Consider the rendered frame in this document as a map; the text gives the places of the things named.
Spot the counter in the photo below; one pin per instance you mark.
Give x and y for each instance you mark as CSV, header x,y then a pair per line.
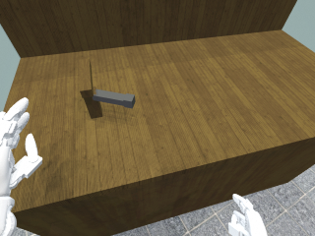
x,y
224,104

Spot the left robot forearm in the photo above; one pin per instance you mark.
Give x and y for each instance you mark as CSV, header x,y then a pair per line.
x,y
8,221

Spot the robot right hand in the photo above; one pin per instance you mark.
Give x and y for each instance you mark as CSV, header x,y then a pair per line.
x,y
249,225

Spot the robot left hand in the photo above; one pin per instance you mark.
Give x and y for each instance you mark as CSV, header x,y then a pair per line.
x,y
12,124

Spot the tap lever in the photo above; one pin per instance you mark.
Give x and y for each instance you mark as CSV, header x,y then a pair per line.
x,y
127,100

